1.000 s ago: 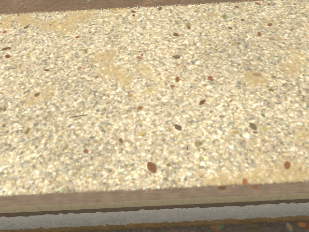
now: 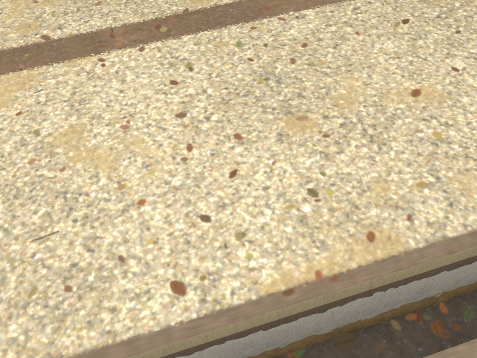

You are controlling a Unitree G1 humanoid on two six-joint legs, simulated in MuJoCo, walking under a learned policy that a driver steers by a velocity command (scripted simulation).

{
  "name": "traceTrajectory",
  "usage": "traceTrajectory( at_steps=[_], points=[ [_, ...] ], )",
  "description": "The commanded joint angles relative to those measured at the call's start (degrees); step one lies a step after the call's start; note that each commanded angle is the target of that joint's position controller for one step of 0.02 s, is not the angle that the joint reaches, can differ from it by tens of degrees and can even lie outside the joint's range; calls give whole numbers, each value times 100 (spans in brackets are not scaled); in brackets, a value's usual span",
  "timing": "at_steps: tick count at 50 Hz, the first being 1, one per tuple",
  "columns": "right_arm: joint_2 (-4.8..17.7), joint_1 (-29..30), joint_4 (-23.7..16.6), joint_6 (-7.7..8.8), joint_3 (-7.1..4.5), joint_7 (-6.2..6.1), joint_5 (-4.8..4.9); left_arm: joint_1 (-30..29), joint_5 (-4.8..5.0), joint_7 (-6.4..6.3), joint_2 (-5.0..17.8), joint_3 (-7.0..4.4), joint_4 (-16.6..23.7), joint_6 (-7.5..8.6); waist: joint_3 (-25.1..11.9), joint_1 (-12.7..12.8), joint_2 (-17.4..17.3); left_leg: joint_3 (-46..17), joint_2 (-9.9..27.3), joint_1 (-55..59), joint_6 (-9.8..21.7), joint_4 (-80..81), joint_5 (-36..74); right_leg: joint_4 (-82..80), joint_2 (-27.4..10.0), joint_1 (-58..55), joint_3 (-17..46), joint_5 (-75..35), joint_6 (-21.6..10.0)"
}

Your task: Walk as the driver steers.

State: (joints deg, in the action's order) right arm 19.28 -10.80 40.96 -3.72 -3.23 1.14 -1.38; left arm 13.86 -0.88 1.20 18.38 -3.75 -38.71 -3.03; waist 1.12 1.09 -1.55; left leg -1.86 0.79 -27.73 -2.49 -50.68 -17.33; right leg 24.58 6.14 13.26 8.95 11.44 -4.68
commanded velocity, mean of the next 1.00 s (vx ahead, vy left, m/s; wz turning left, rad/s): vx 0.84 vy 0.00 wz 0.33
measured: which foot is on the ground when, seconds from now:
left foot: up 0.00-0.20, down 0.22-0.62, up 0.64-0.92, down 0.94-1.00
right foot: down 0.00-0.20, up 0.22-0.56, down 0.58-0.96, up 0.98-1.00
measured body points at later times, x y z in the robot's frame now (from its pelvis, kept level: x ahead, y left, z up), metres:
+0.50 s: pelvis +0.16 +0.09 +0.00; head +0.19 +0.12 +0.44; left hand +0.32 +0.39 -0.09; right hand +0.25 -0.19 -0.11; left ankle +0.05 +0.13 -0.74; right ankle +0.27 -0.03 -0.70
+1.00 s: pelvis +0.51 +0.29 -0.05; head +0.56 +0.31 +0.39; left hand +0.27 +0.46 -0.17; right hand +0.87 +0.26 -0.09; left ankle +0.60 +0.46 -0.75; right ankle +0.27 +0.02 -0.66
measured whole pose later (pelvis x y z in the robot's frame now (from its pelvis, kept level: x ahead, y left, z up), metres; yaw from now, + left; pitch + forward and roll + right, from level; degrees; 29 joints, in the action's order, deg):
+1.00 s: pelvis +0.51 +0.29 -0.05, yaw +19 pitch +2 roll +0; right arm 12.0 10.7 36.6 2.9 1.4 2.4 -4.2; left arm 36.2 0.0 0.8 14.9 -1.8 -57.3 4.0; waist 3.7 10.1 0.6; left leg 1.1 2.3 -37.2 1.0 -45.1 -9.7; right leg 47.6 -3.8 -7.4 5.1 23.0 -4.5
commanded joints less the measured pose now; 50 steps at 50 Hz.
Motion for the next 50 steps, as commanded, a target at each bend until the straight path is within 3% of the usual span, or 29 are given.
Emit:
traceTrajectory(
  at_steps=[1,7,10,11,12,15,21,23,25,26,28,29,30,31,32,34,35,38,40,41,42,43,44,45,46,47,48,49,50],
  points=[
    [337,617,-488,171,-31,133,58,229,-60,15,823,-197,170,169,45,323,1138,134,51,-504,135,567,124,-1181,-1571,-330,1427,2376,-601],
    [350,393,-479,291,36,270,210,-229,-78,-110,960,-231,230,427,197,134,820,190,108,136,589,968,-365,-1077,-2049,197,966,2374,-387],
    [414,-1289,166,396,-39,245,142,-670,-171,-144,690,-151,240,440,-117,-687,-84,381,-250,2813,837,2049,-524,547,-1401,1706,-211,2101,-16],
    [817,-1928,253,464,-137,184,57,-886,-237,-145,306,-18,361,458,71,-1056,-1517,-1487,702,3174,1085,2925,-1852,3013,-569,2568,-1212,1597,334],
    [1249,-1547,-38,483,-207,199,91,-1071,-189,-102,337,27,811,539,188,-772,-1628,-4366,1532,3243,1675,3936,-2611,3669,-18,4020,-747,1541,459],
    [953,-1003,-195,518,-238,81,201,-1210,-190,-79,789,-53,673,621,333,-490,-264,-3243,1163,2472,1660,3720,-1207,3062,-847,3338,-297,160,712],
    [995,-1059,-93,569,-244,54,139,-1483,-298,127,217,189,760,455,-104,-476,-464,-2276,340,1820,1553,3682,1138,2255,-331,1633,-906,-12,884],
    [851,-1016,-143,556,-257,106,227,-1222,-273,172,322,143,646,405,-163,-438,-434,-2117,333,2148,1627,3390,2301,2196,-503,1697,-697,-286,789],
    [854,-888,-144,583,-261,108,52,-638,-318,222,728,-39,377,468,-747,-211,-269,-1995,465,1896,1738,2768,3900,3403,-418,888,-920,-284,616],
    [854,-648,-191,572,-254,118,75,-468,-288,200,706,-60,367,498,-702,-16,-175,-1946,390,1603,1693,2440,4568,3289,-363,463,-952,-46,541],
    [961,618,-452,604,-248,146,97,1438,-323,45,691,-143,-70,568,-1096,1364,-82,-1678,-23,-191,1404,348,6729,2963,-194,-2320,-1297,0,242],
    [789,1458,-683,650,-203,100,131,2583,-391,-74,771,-217,-423,579,-1252,2156,216,-1703,-172,-1195,1344,-1579,6014,2432,-344,-3433,-1353,-258,186],
    [158,1345,-775,702,-67,21,110,1824,-282,-77,628,-180,-230,658,-642,1746,1449,-1176,-926,-1784,1206,-2723,883,863,-1013,-2899,-554,303,216],
    [-188,415,-721,674,57,-109,248,797,-268,11,544,3,8,713,-114,327,1135,-1206,-677,-2253,994,-3042,-732,554,-2134,-2920,783,-2466,5],
    [145,-304,-283,546,4,-142,23,590,-149,66,545,-25,3,702,-85,-213,191,-956,-256,-2129,884,-2762,-752,559,-2465,-2785,1089,-3994,-277],
    [588,193,-267,397,-134,-52,-146,619,-102,30,869,-163,-86,910,967,-89,29,-1268,177,-2182,699,-1930,-846,-532,-3113,-1157,2829,-669,-1352],
    [718,621,-256,403,-189,0,-176,574,-101,4,996,-222,-312,1002,1290,49,171,-1051,-4,-2416,535,-2041,-1190,-467,-2908,-1273,2691,-1324,-1451],
    [1064,2805,-793,552,-377,-98,-172,1859,-270,103,1358,-311,-1121,1268,1787,835,260,-1487,-98,-4259,737,-1475,-99,-52,-2414,-2461,1903,-750,-980],
    [758,3080,-744,568,-240,-70,-64,1854,-283,-113,1164,-302,-1449,1138,1971,647,1144,-1065,160,-4421,680,-1063,36,-403,-2158,-2075,1240,52,-773],
    [686,3406,-989,532,-164,43,-178,2109,-417,-100,874,-154,-1436,1008,1834,784,930,-452,164,-4096,613,-1077,-103,-528,-1840,-1802,1186,304,-792],
    [223,3818,-1354,517,130,140,-50,1924,-435,-150,552,-51,-1350,880,1808,607,463,-64,149,-2856,409,-178,293,-1361,-1471,-583,914,180,-620],
    [-807,3536,-1543,538,592,476,66,1246,-79,-204,442,-8,-1108,901,1376,199,-197,728,-136,1202,479,961,2569,-3121,-1602,2272,733,-311,-616],
    [-750,2958,-1207,500,461,576,46,1018,192,-184,988,-72,-1028,1070,1203,3,68,866,-256,2799,587,316,2528,-3450,-1937,2865,710,-995,-696],
    [-209,2339,-982,413,353,476,-112,937,122,-184,1423,-192,-1136,1146,1248,-454,19,827,-175,2675,749,55,2116,-3121,-2071,2149,254,-2493,-685],
    [293,1773,-754,456,180,349,-208,929,-30,-205,1587,-195,-1071,1100,818,-753,-270,754,-147,2271,937,506,914,-2042,-2030,721,-410,-4571,-675],
    [621,234,-308,478,41,167,-306,776,-84,-161,1747,-176,-1179,969,-86,-1431,153,837,-449,3601,1045,821,-141,240,-1802,646,-558,-6147,-663],
    [933,-1069,143,527,-141,11,-311,992,34,-60,1440,-90,-1144,844,-1057,-1854,739,-162,421,5051,902,1041,379,2501,-1248,1197,-552,-4912,-338],
    [1240,-1523,376,611,-256,-61,-431,1820,216,29,222,162,-935,876,-2282,-1120,-401,-2692,2044,6497,1248,1534,-243,4751,-608,2690,-561,234,-151],
    [1196,-1681,521,626,-240,-65,-304,1562,289,-5,487,95,-860,843,-2671,-1121,-184,-3225,2069,5757,1027,2065,565,5029,-556,2365,-263,443,-228]
  ],
)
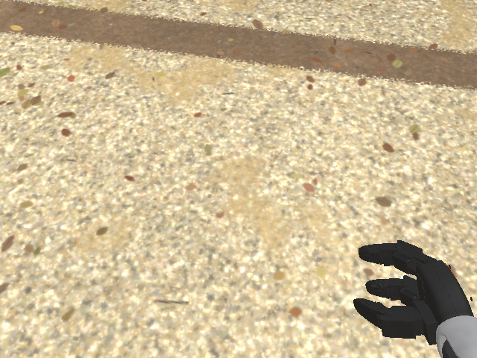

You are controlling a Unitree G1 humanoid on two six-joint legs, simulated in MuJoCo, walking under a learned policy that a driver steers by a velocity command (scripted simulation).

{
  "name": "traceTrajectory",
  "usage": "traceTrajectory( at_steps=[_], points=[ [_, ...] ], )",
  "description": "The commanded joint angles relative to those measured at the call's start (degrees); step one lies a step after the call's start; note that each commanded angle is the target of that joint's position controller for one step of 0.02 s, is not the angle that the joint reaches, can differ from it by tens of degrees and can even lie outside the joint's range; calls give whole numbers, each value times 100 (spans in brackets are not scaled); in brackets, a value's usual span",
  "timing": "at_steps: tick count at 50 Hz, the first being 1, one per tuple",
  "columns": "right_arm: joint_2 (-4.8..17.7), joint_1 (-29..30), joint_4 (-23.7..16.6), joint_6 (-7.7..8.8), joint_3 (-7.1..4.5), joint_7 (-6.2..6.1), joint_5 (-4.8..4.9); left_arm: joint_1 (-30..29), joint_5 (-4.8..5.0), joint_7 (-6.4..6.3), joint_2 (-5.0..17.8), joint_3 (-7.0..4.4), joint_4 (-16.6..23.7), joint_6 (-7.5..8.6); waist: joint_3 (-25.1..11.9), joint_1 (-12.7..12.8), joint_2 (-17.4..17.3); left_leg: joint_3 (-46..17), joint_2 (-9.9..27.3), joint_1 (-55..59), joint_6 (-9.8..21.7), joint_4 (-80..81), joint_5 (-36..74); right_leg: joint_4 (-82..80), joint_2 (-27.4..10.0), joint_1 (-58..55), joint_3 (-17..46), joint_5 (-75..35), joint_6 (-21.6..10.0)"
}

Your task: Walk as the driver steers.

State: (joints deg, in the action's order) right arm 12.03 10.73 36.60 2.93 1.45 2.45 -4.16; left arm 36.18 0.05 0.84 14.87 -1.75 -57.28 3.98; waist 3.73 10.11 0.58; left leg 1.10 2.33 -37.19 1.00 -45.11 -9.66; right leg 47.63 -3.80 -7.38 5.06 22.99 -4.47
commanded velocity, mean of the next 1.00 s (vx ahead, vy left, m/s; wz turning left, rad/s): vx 0.98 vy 0.00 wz -0.59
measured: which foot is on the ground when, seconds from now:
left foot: down 0.00-0.42, up 0.44-0.82, down 0.84-1.00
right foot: up 0.00-0.40, down 0.42-0.84, up 0.86-1.00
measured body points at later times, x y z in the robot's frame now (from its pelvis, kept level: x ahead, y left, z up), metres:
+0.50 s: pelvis +0.48 -0.02 +0.00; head +0.50 -0.02 +0.45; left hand +0.70 +0.20 -0.11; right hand +0.45 -0.27 -0.12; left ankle +0.34 +0.18 -0.54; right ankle +0.55 -0.03 -0.69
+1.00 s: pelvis +0.93 -0.13 +0.05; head +0.95 -0.15 +0.49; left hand +1.20 +0.01 -0.05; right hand +0.80 -0.39 -0.08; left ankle +1.00 -0.08 -0.69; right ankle +0.81 -0.19 -0.59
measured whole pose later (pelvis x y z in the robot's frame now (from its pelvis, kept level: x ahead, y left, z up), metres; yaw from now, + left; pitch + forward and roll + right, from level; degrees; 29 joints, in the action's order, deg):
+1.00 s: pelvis +0.93 -0.13 +0.05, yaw -31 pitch +0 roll +1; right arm 17.7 -22.4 47.4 3.4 -3.3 1.0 -0.9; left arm 10.2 -3.6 0.6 17.4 -1.2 -41.3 4.9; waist 2.8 -1.8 0.7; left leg -1.6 -6.6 -15.7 4.1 -26.6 -11.1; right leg 71.4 1.4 26.6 2.6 17.4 -2.0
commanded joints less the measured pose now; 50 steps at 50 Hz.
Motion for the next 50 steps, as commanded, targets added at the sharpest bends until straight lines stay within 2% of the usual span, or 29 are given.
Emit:
traceTrajectory(
  at_steps=[1,2,4,7,8,9,10,13,15,17,19,20,21,22,23,24,25,27,30,33,37,39,41,42,43,44,45,47,50],
  points=[
    [1748,-3376,1073,-1,-667,-194,-60,-821,163,32,791,-146,1035,76,-2190,-1749,-419,-3231,1865,6015,718,1829,89,2907,237,4583,31,-848,-385],
    [1321,-2888,984,107,-603,-198,-113,-1047,76,125,782,-134,1181,139,-1451,-1637,-371,-2673,1759,5243,792,2083,796,2963,72,4878,-200,-728,-507],
    [520,-2889,1733,346,-480,-156,44,-1064,-121,122,520,-276,1073,35,-1033,-1097,-778,-1869,1466,3810,488,2375,759,3608,-82,4157,168,-1423,-567],
    [-35,-2769,2262,482,-370,-55,169,-1560,-217,148,-168,-74,1403,-214,-362,-664,-663,-1320,1432,3090,480,2971,-1095,4358,-224,5364,175,-1419,-634],
    [215,-2528,2071,413,-395,-75,124,-1947,-52,263,-110,-70,1716,-282,-133,-650,-1022,-986,1546,2961,539,3439,-1405,3798,-307,5683,119,-1052,-525],
    [-24,-2463,2076,435,-310,-80,209,-2449,-79,280,125,-121,1769,-321,47,-827,-683,-289,1296,2936,347,3643,-392,3496,-340,5743,-154,-1434,-507],
    [45,-2409,2017,540,-254,-145,185,-2728,-35,287,192,-112,2022,-326,229,-729,-908,157,1267,2480,318,3933,123,2966,-344,5508,-238,-1901,-459],
    [391,-2823,2136,636,-241,-372,269,-3464,-55,405,406,-96,2155,-367,512,-834,-32,1211,674,2573,225,4420,1239,1293,28,4766,-1039,-2662,-491],
    [851,-3120,1987,633,-270,-446,278,-3590,-128,521,289,-12,2245,-393,672,-705,213,1442,865,2561,115,4225,3530,-81,355,3597,-1658,-2799,-542],
    [1407,-3343,1831,496,-385,-561,229,-2904,-107,579,563,-168,1970,-379,15,-365,-221,1526,1015,3390,48,3100,5829,-425,811,2625,-1965,-2719,-538],
    [1813,-3182,1613,323,-537,-581,223,-1253,-106,491,1039,-382,1512,-389,-826,496,-622,1369,1186,3376,-20,644,7160,-443,1122,992,-1833,-1953,-756],
    [1982,-2808,1423,267,-632,-548,194,-168,-103,361,1187,-483,1147,-377,-1009,971,-576,1168,1162,2699,3,-1195,6644,-804,962,26,-1206,-1368,-1106],
    [1757,-2497,1329,246,-659,-452,264,-273,119,237,1262,-565,1068,-370,-825,924,404,1170,-115,1710,29,-3884,1362,-1851,605,-435,-506,-1345,-1459],
    [634,-2970,913,368,-362,-372,61,-1155,-2,193,1515,-478,1229,-335,-419,-475,955,534,-294,-104,66,-5372,-1824,-898,-14,-368,1078,-3158,-1570],
    [779,-3323,262,446,-371,-306,219,-1289,-122,147,1923,-616,1551,-357,-1832,-567,1122,-595,-465,-1103,-167,-5788,-1788,-2575,-1121,-1360,3896,-510,-2946],
    [1041,-3009,275,564,-368,-312,167,-1475,-135,59,1491,-576,1595,-305,-1009,-688,61,-734,-132,-1430,-93,-5051,-1192,-3695,-1236,-531,4570,667,-2589],
    [1198,-2454,165,557,-401,-322,136,-1619,-102,-14,1245,-495,1470,-230,-348,-859,-500,-754,98,-1216,-139,-4441,-891,-3798,-1043,371,4021,547,-2250],
    [1009,-2361,99,352,-315,-340,-83,-1822,-94,-133,1254,-431,1462,-25,58,-1273,-1001,-726,400,-505,-371,-3576,-996,-3721,-507,1794,2925,-642,-1951],
    [768,-1657,-288,103,-214,-197,-76,-1835,-72,-100,1187,-395,1435,141,299,-1264,-915,-409,619,145,-596,-1903,-735,-3959,167,3137,2074,-1152,-1758],
    [548,-813,-680,108,-100,-97,182,-1672,-43,-47,1175,-440,1420,127,244,-878,-507,-155,399,958,-547,135,879,-3795,645,3293,1549,-2161,-1292],
    [595,-738,-599,144,-91,-117,238,-1010,-6,12,1054,-411,1154,192,-187,-403,-3,105,167,1268,-61,1426,2054,-3555,238,1486,1159,-3789,-858],
    [964,-1016,-500,163,-250,-204,233,-958,-110,-54,1296,-449,1077,200,-502,-585,166,273,-164,1376,256,1565,1234,-2791,-26,411,999,-5737,-635],
    [1372,-2704,-14,173,-494,-314,301,-1213,-274,-88,1496,-493,1072,140,-1292,-1536,420,404,-444,2768,507,1563,208,-800,-40,229,625,-6880,-433],
    [1639,-4048,329,142,-622,-396,265,-1564,-351,-122,1282,-442,1170,125,-1751,-2233,346,-90,37,4247,684,1153,-521,1090,141,1352,372,-5960,-346],
    [2277,-4254,458,136,-793,-348,67,-942,-72,-45,406,-208,1511,170,-2377,-1645,-1695,-3375,1530,5827,1582,1740,-1916,3559,1131,3633,-96,-1559,64],
    [1882,-3845,464,58,-758,-182,235,-1113,-183,-32,564,-121,1547,257,-2117,-1493,-1639,-5436,1558,5905,1722,2930,-2517,3777,1140,4863,77,-12,4],
    [1541,-3163,314,66,-719,-134,258,-1700,-201,-49,708,-106,1658,263,-1195,-1348,-813,-4560,1446,5193,1722,3020,-2407,3614,622,5294,161,-630,2],
    [1128,-3220,516,88,-624,-105,303,-2562,-351,-30,782,-58,1902,277,-392,-1280,183,-3381,968,3818,1506,2984,-477,2838,331,4930,50,-802,119],
    [1113,-3522,854,226,-573,-145,401,-2589,-420,-21,553,71,2185,104,-178,-892,-96,-2524,641,3098,1502,2863,3316,1905,231,4617,-108,-295,485]
  ],
)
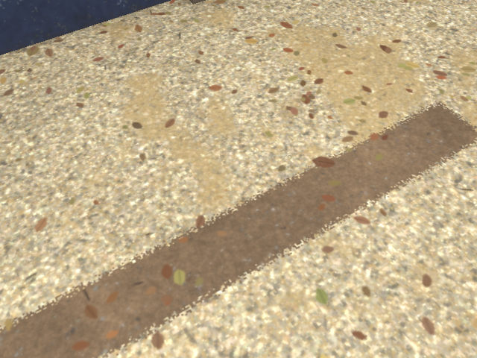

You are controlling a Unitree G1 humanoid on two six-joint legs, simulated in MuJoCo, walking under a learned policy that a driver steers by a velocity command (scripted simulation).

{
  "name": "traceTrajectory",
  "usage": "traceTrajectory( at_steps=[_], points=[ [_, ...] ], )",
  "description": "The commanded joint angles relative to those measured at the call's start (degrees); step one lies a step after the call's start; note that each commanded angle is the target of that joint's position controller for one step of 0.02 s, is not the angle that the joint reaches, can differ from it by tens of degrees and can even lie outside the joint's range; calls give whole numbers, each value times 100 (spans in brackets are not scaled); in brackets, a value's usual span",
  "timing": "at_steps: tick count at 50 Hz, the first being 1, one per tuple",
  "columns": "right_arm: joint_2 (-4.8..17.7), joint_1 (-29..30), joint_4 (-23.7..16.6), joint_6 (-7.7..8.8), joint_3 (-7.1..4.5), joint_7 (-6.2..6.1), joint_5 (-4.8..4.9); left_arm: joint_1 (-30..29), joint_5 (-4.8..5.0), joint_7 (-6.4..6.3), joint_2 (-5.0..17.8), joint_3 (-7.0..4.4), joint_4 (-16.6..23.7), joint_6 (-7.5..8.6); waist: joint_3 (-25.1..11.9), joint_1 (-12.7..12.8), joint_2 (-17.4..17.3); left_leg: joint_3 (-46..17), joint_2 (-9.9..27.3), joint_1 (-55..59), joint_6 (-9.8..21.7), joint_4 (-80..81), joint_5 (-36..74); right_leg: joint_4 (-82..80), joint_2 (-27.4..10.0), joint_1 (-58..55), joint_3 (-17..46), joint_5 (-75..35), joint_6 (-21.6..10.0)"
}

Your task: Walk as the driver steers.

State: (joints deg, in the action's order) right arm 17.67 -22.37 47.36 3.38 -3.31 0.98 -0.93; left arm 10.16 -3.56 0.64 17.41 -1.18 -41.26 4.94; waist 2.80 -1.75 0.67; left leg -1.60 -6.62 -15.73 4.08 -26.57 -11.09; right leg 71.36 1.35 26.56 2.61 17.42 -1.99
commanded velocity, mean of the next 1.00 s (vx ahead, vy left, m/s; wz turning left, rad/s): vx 0.17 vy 0.00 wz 0.70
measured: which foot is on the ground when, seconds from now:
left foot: down 0.00-0.22, up 0.24-0.66, down 0.68-1.00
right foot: up 0.00-0.22, down 0.24-0.66, up 0.68-1.00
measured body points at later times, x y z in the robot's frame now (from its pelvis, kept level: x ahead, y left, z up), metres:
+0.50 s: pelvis +0.23 +0.00 +0.00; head +0.28 +0.00 +0.45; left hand +0.24 +0.30 -0.09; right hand +0.50 -0.21 -0.10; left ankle +0.20 +0.11 -0.65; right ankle +0.35 -0.06 -0.74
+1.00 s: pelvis +0.24 +0.03 +0.00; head +0.26 +0.03 +0.45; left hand +0.11 +0.28 -0.12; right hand +0.54 -0.03 -0.09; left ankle +0.19 +0.11 -0.74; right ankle +0.32 -0.04 -0.72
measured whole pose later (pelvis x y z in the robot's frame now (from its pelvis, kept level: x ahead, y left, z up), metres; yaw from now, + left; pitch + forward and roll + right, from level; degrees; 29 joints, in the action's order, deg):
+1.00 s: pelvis +0.24 +0.03 +0.00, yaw +42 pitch -1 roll +0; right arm 14.0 -7.6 37.1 -2.8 -1.0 -0.4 -1.5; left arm 17.2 -0.2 0.7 15.4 -1.9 -42.2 -3.9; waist 2.0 1.6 -0.1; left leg -1.5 -3.5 -15.0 2.5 -29.5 -13.7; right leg 40.7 -0.5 19.2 -2.2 21.9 -0.2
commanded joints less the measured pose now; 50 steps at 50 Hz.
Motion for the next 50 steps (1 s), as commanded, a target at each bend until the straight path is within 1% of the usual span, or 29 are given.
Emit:
traceTrajectory(
  at_steps=[1,3,5,8,10,11,12,13,14,15,16,18,20,23,27,31,32,33,34,35,36,38,39,40,42,45,46,48,50],
  points=[
    [656,-187,-212,191,-118,6,88,-63,-32,5,269,58,668,-17,-146,364,-132,-1985,1387,655,1150,1023,4086,-976,-233,978,8,230,320],
    [802,-64,-223,116,-173,-20,87,-540,65,45,166,166,898,-43,-154,365,-296,-1489,960,69,951,1022,4757,-2150,10,378,-313,-385,413],
    [800,-159,-201,0,-224,-25,102,-859,147,49,59,247,981,-76,-364,192,-537,-1232,563,-228,502,831,4552,-3122,308,-434,-487,-1441,352],
    [782,-466,-200,-154,-292,-85,119,-950,187,-58,237,213,1011,-87,-601,27,-599,-1685,461,4,23,220,3846,-3908,485,-1111,-191,-2103,281],
    [876,-201,-365,-187,-356,-144,124,-474,173,-170,447,140,865,-14,-744,285,-577,-1962,356,190,-172,-606,3630,-4531,380,-1703,94,-2324,155],
    [835,-71,-454,-167,-358,-131,180,72,137,-236,581,91,721,60,-971,544,-439,-1862,153,59,-289,-1547,3101,-4856,-7,-2378,340,-2925,20],
    [433,-286,-656,-150,-267,-139,260,689,73,-297,920,4,657,94,-1656,583,324,-1358,-51,-607,-389,-3127,211,-4351,-1451,-3576,1283,-5042,-287],
    [204,-1246,-710,-219,-220,-265,384,874,73,-250,909,-6,794,0,-2551,218,1027,-685,-435,-1217,-366,-4549,-3483,-3730,-3308,-4379,2569,-7846,-1028],
    [565,-1547,-623,-330,-242,-316,152,682,264,-217,687,-67,794,-85,-2963,142,729,-424,28,-1429,-404,-5326,-3002,-3751,-3402,-4222,2944,-7315,-1504],
    [663,-1133,-598,-435,-275,-295,14,99,286,-269,339,-31,964,-103,-2465,121,527,-269,224,-1743,-477,-5511,-2290,-4251,-3000,-3485,2740,-5322,-1607],
    [707,-526,-684,-517,-308,-231,-75,-195,267,-302,-56,88,996,-149,-1690,111,248,-189,412,-1803,-558,-5200,-1871,-4637,-2384,-2698,1943,-4236,-1320],
    [588,-140,-852,-690,-316,-56,-62,-223,225,-359,48,62,839,-210,-928,12,589,-153,538,-1595,-715,-4899,-1598,-5048,-1885,-1770,929,-4110,-1057],
    [394,-32,-973,-797,-275,5,-6,-112,197,-339,178,-23,704,-205,-868,-72,694,-46,552,-1418,-737,-4694,-1389,-5136,-1773,-1458,424,-4190,-1052],
    [299,335,-1187,-873,-223,50,-15,-117,143,-301,256,-92,666,-220,-905,-105,738,46,735,-1406,-695,-4117,-1058,-5286,-1906,-1338,15,-3510,-1055],
    [296,961,-1511,-946,-147,195,36,-220,93,-233,487,-213,695,-301,-773,-46,918,349,921,-586,-534,-2657,-644,-5373,-1890,-779,-658,-1677,-747],
    [475,1389,-1737,-909,-191,256,84,165,130,-130,836,-385,638,-425,-673,185,901,752,743,-48,-359,-1484,-1084,-4940,-2141,-970,-943,-730,-441],
    [488,1264,-1708,-868,-210,254,78,201,170,-109,872,-415,626,-478,-672,92,727,804,642,295,-279,-937,-936,-4577,-2084,-879,-1115,-431,-235],
    [620,881,-1545,-802,-261,208,37,472,165,-83,809,-437,554,-545,-702,0,173,458,613,836,-173,-321,-738,-3845,-1885,-550,-1325,18,85],
    [1151,651,-1516,-718,-363,82,3,749,176,-22,550,-405,578,-628,-352,-8,-1533,-1479,1818,1087,151,841,-16,-2167,-1231,509,-1854,1489,556],
    [1969,639,-1760,-688,-576,2,-57,194,155,-102,427,-320,1120,-732,-218,-152,-2099,-3404,2867,765,1074,987,1410,-1208,-364,1680,-951,2219,827],
    [1693,449,-1649,-711,-578,-52,-63,-226,146,-154,591,-333,1143,-774,-347,-353,-1224,-2855,2610,776,1223,897,1278,-719,-527,1617,-278,1828,770],
    [1296,1300,-1719,-757,-437,-120,-63,41,264,-171,528,-327,937,-690,-173,174,-1056,-1917,1778,287,826,817,756,-957,-557,1218,-82,644,656],
    [1086,1647,-1805,-743,-363,-135,-24,309,198,-176,602,-362,746,-664,-387,301,-1142,-1531,1598,341,771,691,1268,-856,-455,996,-254,317,616],
    [823,1700,-1804,-718,-265,-126,7,547,164,-162,644,-373,546,-674,-665,321,-1064,-1266,1526,393,792,580,1935,-758,-399,681,-333,261,605],
    [561,1474,-1660,-645,-151,-96,11,622,246,-111,505,-321,421,-721,-889,254,-767,-1089,1595,553,819,514,2566,-994,-363,343,-406,401,553],
    [247,1393,-1465,-567,9,-116,-45,511,319,-35,112,-139,346,-788,-828,121,-789,-906,1662,540,680,620,1809,-2301,-439,-375,-387,423,344],
    [185,1341,-1380,-545,57,-130,-82,472,322,-15,70,-111,312,-809,-765,42,-874,-877,1713,442,663,673,1458,-2707,-387,-697,-397,446,280],
    [553,1226,-1240,-551,-36,-165,-106,421,356,4,334,-198,352,-822,-537,-10,-962,-971,1894,381,727,524,1425,-3003,-152,-871,-488,580,155],
    [753,1299,-1184,-589,-103,-218,-14,634,357,18,338,-216,325,-755,-445,190,-727,-917,1954,367,651,148,1734,-3660,-37,-1118,-609,297,20]
  ],
)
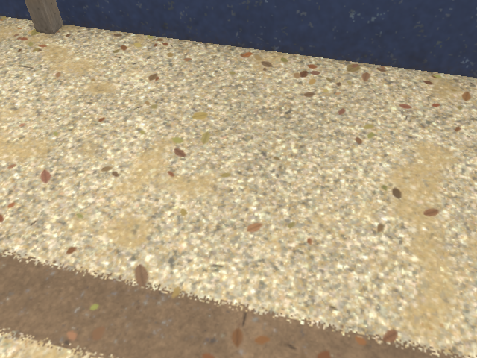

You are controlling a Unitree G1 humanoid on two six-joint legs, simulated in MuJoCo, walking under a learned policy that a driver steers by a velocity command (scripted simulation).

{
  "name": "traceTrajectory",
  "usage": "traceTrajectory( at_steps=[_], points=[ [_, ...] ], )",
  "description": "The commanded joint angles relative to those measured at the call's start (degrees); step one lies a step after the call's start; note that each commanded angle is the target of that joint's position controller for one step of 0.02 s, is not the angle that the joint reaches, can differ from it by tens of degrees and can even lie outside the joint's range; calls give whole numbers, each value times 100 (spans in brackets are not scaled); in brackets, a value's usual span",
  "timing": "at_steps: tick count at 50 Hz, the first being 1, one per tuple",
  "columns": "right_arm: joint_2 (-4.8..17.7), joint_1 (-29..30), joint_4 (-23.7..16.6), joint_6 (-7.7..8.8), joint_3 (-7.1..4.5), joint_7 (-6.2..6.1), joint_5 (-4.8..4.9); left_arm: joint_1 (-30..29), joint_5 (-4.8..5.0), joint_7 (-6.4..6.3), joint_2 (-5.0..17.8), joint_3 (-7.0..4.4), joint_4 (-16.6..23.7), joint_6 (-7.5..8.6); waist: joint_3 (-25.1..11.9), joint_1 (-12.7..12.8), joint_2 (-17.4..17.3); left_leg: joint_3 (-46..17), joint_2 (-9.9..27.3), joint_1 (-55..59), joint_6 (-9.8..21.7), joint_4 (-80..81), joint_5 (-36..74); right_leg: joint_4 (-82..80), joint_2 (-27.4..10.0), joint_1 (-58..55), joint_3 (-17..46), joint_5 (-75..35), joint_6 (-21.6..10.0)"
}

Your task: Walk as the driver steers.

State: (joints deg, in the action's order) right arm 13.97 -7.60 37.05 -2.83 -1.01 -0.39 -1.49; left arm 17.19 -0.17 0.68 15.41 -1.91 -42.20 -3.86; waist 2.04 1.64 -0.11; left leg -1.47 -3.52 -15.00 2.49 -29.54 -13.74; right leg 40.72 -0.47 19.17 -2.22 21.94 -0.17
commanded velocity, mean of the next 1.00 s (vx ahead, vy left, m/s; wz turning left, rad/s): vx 0.33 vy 0.00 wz -0.20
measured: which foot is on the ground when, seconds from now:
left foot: down 0.00-0.04, up 0.06-0.38, down 0.40-0.78, up 0.80-1.00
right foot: up 0.00-0.02, down 0.04-0.40, up 0.42-0.76, down 0.78-1.00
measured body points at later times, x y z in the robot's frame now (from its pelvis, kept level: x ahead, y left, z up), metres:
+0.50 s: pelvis +0.02 +0.01 +0.01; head +0.04 +0.01 +0.46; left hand +0.29 +0.20 -0.08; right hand +0.00 -0.30 -0.09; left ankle +0.03 +0.12 -0.73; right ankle +0.00 -0.11 -0.67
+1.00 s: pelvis +0.16 -0.11 +0.01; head +0.20 -0.14 +0.45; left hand +0.35 +0.10 -0.09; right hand +0.15 -0.41 -0.13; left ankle +0.18 +0.00 -0.65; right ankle +0.15 -0.22 -0.73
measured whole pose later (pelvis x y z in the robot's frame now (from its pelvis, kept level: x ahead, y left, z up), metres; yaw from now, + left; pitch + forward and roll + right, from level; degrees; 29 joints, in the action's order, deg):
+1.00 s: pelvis +0.16 -0.11 +0.01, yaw -12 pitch +1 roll +0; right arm 18.1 -16.5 43.4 -2.9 -5.1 1.2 -1.0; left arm 11.6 -1.2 -1.6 12.9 -1.1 -39.7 1.7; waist 4.7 -2.2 -2.5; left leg 1.7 0.7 -32.4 -0.8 -65.2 -21.0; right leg 26.0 -3.4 14.1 -8.5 12.6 -1.1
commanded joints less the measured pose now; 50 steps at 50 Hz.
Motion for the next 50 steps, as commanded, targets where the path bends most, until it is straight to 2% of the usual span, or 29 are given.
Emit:
traceTrajectory(
  at_steps=[1,2,3,4,6,7,10,12,15,17,19,20,21,22,23,24,26,30,32,34,36,37,38,39,40,41,43,44,50],
  points=[
    [1133,-168,-126,29,-349,-117,89,1,-10,10,503,-125,412,188,-325,-57,-458,-810,1533,223,620,195,1788,-1250,133,-579,-6,-694,-242],
    [1030,-220,-153,37,-342,-152,87,1,-91,2,718,-161,445,258,-270,-105,91,-534,1169,-1,314,-437,1084,-1843,-292,-698,863,-1315,-395],
    [793,-250,-383,19,-291,-148,46,-37,-77,-6,1386,-332,538,325,-99,-334,1143,194,129,-954,-106,-1448,-529,-2145,-1470,-863,2793,-2904,-887],
    [752,78,-477,-10,-253,-187,15,391,-54,33,1657,-470,416,315,-13,74,1721,114,-282,-1562,-204,-2390,-2176,-2501,-2075,-811,3720,-3648,-1635],
    [744,115,-361,-5,-268,-142,30,207,-4,0,1221,-429,376,265,23,-93,748,-333,29,-1663,-238,-3181,-1572,-2370,-1460,-772,2936,-2728,-1558],
    [737,98,-325,13,-280,-120,49,-135,-1,-33,1080,-408,451,219,12,-214,666,-339,106,-1649,-275,-3068,-1192,-2330,-1085,-737,2590,-2418,-1293],
    [611,53,-251,28,-234,-56,3,-233,27,-44,945,-440,511,161,-431,-135,663,-182,20,-1579,-471,-2718,-860,-2127,-636,-1130,2321,-2615,-1127],
    [614,162,-307,68,-198,28,-38,105,5,2,1056,-531,466,129,-706,98,760,-155,37,-1522,-508,-2175,-961,-2592,-577,-1288,2807,486,-1257],
    [696,329,-385,179,-204,92,-22,-47,-64,85,1181,-606,547,106,-405,124,981,-143,-77,-1154,-514,-1387,-1278,-2829,-603,-803,3380,1681,-1283],
    [658,-16,-290,287,-186,53,65,-598,-45,117,1176,-617,709,124,-290,-186,841,-122,-185,-50,-414,-537,-1206,-2699,-345,155,3226,1282,-1049],
    [833,-1388,115,373,-263,-132,154,-1551,-94,94,1056,-600,1010,150,-102,-1078,587,206,-167,2026,-224,1226,-277,-2158,355,1689,2653,1106,-368],
    [1364,-1728,251,437,-387,-255,117,-1420,-34,40,665,-525,1038,206,-119,-1080,-519,-622,837,2961,-136,1626,-903,-580,919,2745,1801,1237,-36],
    [1727,-1239,-70,471,-394,-272,-20,-957,-20,5,133,-329,1146,289,-433,-663,-1278,-3017,2703,2713,180,2007,-2817,1249,1032,3183,1312,1081,-96],
    [1884,-635,-174,463,-477,-264,-163,-1270,-49,64,499,-340,1332,337,-138,-397,-913,-3878,3122,1675,648,2300,-3661,1891,321,3562,1097,85,-81],
    [1442,-427,-215,514,-368,-207,-139,-1503,-89,147,835,-419,1336,344,112,-317,-391,-3384,2802,1329,648,2230,-3452,2221,80,3467,1131,-371,-85],
    [1232,-452,-165,581,-295,-142,-86,-1304,-148,251,861,-433,1197,348,100,-235,-292,-2638,2322,1231,487,2163,-2900,2395,113,3307,1122,-688,-43],
    [1126,-834,-13,715,-247,-81,-75,-868,-225,399,744,-384,972,327,-10,-252,-538,-1688,1754,994,353,2217,-2172,2668,180,2887,1023,-1125,-13],
    [1086,-1663,422,846,-268,55,-10,-1370,-281,387,637,-270,1041,395,466,-474,-454,-1310,1584,1098,717,2390,-1272,1810,340,2974,1083,-1326,15],
    [969,-1636,538,790,-243,82,54,-1787,-314,409,469,-144,1101,459,510,-477,-635,-851,1293,968,726,2212,451,668,18,2301,205,-1376,143],
    [1066,-1891,724,720,-282,91,38,-2219,-221,418,140,-4,1206,530,408,-689,-933,-608,1187,609,653,1817,2114,-165,189,1212,-165,-1043,200],
    [1258,-2103,921,633,-361,101,34,-1997,-145,316,210,-29,1150,573,204,-611,-1077,-748,1298,705,582,1244,3386,-641,427,450,-189,-960,97],
    [1345,-2046,939,618,-397,93,72,-1559,-135,197,381,-92,1023,610,9,-375,-1059,-809,1233,806,464,750,4032,-1069,524,-65,-103,-1178,-6],
    [1375,-1895,919,630,-420,81,173,-936,-198,66,603,-164,845,681,-374,9,-896,-619,971,619,270,-104,4237,-1609,432,-1021,30,-1789,-146],
    [1192,-1697,727,669,-388,83,263,-144,-335,-56,965,-262,723,751,-1061,388,-672,-577,699,-298,97,-1243,2798,-1541,-413,-2503,657,-2079,-318],
    [306,-1983,365,663,-188,45,372,496,-438,-157,1562,-376,758,761,-2258,389,974,-25,85,-1944,-102,-3131,-1727,-1067,-2757,-4433,2599,-4407,-775],
    [870,-2079,433,518,-330,-83,242,640,-212,-169,1511,-399,718,654,-2713,465,1014,-264,75,-1829,-20,-3954,-2169,-1213,-2936,-3657,2961,-5372,-1071],
    [809,-1741,502,373,-393,-55,162,-186,-94,-169,595,-137,697,609,-1228,-4,802,-159,476,-2018,-43,-4030,-1589,-1513,-2147,-2346,1514,-5086,-852],
    [764,-1717,555,293,-421,-4,111,-454,-85,-201,365,-62,717,593,-852,-154,880,-89,581,-1943,-139,-3922,-1311,-1760,-1870,-1880,1107,-4713,-746],
    [461,-1156,220,-74,-423,243,13,-725,-105,-282,414,-112,609,672,-297,-448,957,199,671,-1772,-375,-3461,-353,-2403,-1875,-781,-36,-3913,-968]
  ],
)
